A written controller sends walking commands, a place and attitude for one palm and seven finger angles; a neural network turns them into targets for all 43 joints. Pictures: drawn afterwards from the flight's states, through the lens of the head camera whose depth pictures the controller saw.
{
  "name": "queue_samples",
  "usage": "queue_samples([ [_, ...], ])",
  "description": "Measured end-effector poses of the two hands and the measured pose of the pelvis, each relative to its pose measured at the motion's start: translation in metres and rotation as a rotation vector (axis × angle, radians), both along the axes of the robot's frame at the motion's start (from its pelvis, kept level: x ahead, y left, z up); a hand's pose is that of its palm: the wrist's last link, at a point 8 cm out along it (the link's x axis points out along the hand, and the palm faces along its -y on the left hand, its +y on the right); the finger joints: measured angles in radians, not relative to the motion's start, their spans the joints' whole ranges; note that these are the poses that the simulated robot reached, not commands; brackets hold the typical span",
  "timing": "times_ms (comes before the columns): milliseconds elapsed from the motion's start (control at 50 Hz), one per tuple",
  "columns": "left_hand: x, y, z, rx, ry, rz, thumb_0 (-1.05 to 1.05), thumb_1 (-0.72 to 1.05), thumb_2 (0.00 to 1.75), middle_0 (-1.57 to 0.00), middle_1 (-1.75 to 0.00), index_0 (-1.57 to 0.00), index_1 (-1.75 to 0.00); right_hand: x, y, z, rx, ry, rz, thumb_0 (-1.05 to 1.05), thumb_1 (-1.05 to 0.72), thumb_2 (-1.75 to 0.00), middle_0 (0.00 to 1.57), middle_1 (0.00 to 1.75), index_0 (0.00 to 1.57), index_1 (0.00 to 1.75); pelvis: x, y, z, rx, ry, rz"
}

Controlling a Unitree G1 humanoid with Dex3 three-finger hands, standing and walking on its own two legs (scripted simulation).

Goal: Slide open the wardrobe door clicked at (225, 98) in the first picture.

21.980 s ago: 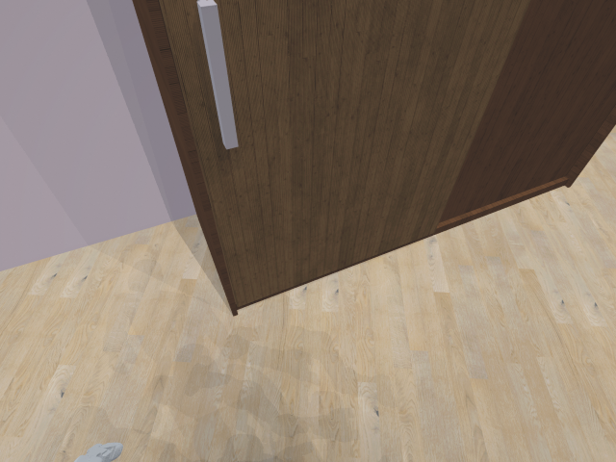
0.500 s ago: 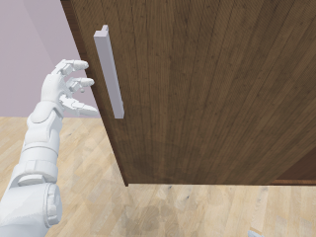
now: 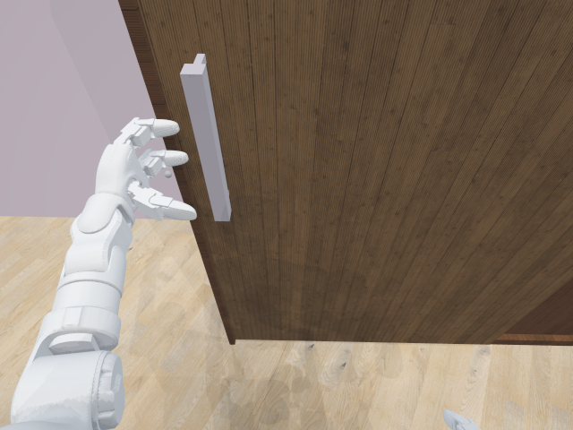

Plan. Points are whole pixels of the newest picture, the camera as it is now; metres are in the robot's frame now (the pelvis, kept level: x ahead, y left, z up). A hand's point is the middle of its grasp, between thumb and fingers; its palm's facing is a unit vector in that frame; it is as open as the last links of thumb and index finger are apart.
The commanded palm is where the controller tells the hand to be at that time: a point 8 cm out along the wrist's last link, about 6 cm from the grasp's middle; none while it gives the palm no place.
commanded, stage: feel for the door with the fingertips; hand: left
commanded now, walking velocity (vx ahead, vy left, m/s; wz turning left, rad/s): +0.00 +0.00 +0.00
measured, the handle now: (213, 148) +0.49 +0.13 +0.14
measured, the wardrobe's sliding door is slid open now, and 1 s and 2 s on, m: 0.00 0.00 0.00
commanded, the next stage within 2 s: slide the fingers in behind the handle in 0.48 s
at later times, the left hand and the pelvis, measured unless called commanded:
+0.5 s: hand (177, 163) +0.44 +0.17 +0.15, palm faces +0.02 -1.00 +0.01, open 13.9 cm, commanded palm +0.42 +0.22 +0.15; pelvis -0.01 -0.01 +0.00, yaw +1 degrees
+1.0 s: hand (191, 165) +0.44 +0.15 +0.15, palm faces +0.01 -1.00 +0.00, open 13.9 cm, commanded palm +0.41 +0.20 +0.15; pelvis -0.01 -0.01 +0.00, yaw +0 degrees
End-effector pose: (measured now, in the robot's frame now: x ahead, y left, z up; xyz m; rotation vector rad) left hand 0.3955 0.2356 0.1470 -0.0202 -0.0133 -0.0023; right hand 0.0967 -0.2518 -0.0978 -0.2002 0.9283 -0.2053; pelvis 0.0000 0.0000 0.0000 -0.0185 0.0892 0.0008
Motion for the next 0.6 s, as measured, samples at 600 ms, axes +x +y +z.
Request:
queue_samples([
  [600, 0.022, -0.007, 0.002, 0.018, 0.013, 0.025, -0.01, -0.50, 0.30, -0.34, -1.24, -0.34, -1.23, -0.044, -0.014, -0.011, -0.020, 0.125, -0.022, 0.00, -0.91, -0.90, 0.20, 0.30, 0.20, 0.30, -0.009, -0.006, -0.002, 0.000, 0.025, 0.013],
])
